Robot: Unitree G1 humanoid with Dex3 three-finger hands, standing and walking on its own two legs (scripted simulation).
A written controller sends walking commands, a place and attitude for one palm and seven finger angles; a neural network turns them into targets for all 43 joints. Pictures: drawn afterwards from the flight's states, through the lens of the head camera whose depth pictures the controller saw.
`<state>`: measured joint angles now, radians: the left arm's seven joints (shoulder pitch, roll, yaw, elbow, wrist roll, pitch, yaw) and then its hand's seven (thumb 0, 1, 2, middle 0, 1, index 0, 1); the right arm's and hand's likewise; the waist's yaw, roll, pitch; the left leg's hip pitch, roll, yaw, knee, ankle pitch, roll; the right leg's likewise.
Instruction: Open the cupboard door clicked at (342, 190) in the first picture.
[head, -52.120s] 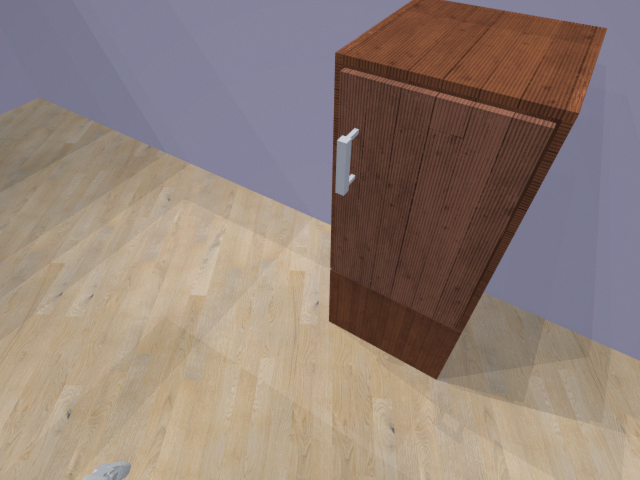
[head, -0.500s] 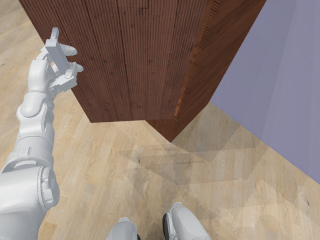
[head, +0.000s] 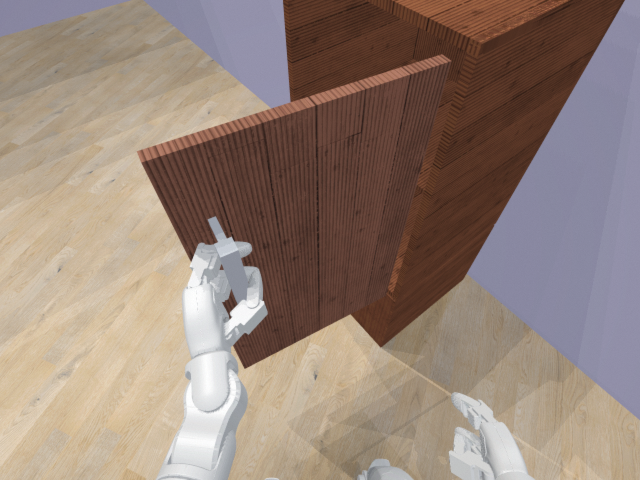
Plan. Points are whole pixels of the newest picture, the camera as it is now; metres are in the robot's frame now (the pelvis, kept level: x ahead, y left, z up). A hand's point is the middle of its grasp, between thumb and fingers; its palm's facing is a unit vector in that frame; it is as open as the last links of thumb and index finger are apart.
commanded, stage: pull the door open along its arc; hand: left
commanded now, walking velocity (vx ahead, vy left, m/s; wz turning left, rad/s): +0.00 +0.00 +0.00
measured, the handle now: (230, 265) +0.37 +0.13 +0.05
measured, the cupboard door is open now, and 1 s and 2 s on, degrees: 80 91 92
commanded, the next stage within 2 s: open thumb and fingers to let go in 0.16 s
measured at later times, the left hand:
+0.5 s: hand (292, 336) +0.28 +0.05 +0.05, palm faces +0.34 -0.94 -0.02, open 6.9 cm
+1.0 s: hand (288, 338) +0.28 +0.05 +0.05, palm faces +0.30 -0.95 +0.00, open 14.7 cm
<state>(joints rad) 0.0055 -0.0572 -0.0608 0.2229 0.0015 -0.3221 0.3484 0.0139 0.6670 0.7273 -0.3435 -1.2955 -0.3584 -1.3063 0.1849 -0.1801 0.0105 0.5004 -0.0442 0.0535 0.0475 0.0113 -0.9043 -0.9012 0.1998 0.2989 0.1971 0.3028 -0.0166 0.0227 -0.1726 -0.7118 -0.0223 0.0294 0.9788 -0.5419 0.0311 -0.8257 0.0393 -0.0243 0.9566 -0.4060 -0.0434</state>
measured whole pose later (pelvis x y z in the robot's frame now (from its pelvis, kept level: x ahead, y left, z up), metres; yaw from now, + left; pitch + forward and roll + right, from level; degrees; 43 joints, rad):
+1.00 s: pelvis -0.04 -0.02 -0.01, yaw +3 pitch +12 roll +1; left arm -0.02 -0.09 -0.20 0.30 0.04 -0.34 0.48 0.00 -0.48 0.31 -0.25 -0.86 -0.26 -0.86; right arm 0.19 -0.19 0.00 0.59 -0.06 -0.06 0.01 0.01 -0.90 -0.90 0.20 0.30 0.20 0.30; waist -0.01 0.04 -0.14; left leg -0.73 -0.04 -0.02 1.02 -0.50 0.00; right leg -0.82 0.01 -0.08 0.99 -0.39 -0.07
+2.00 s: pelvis -0.02 +0.00 -0.02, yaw +3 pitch +14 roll -1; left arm 0.42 0.12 -0.20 -0.20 -0.07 -0.28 -0.07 -0.01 -0.50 0.30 -0.15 -0.30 -0.15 -0.30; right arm 0.25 -0.22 0.03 0.39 0.00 -0.07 -0.01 0.02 -0.90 -0.90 0.20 0.30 0.20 0.30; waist 0.00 0.05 -0.15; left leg -0.78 -0.05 0.00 1.13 -0.59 0.04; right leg -0.88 0.00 -0.06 1.09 -0.46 -0.04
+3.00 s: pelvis -0.01 +0.01 +0.00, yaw +2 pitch +8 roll -2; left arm 0.57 0.28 0.13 -0.35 -0.29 -0.15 -0.27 -0.01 -0.47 0.32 -0.16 -0.30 -0.15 -0.30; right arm 0.29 -0.24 0.04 0.43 0.05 -0.13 -0.07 0.02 -0.90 -0.90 0.20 0.30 0.20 0.30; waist 0.01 0.07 -0.15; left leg -0.59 -0.03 -0.03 1.00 -0.55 0.04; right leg -0.66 0.03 -0.08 0.92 -0.40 -0.03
